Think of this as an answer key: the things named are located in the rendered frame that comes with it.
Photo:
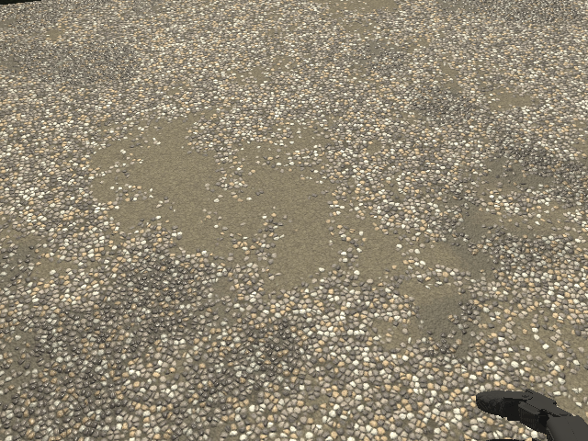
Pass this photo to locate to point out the robot right hand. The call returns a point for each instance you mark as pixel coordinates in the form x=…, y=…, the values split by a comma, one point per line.
x=536, y=411

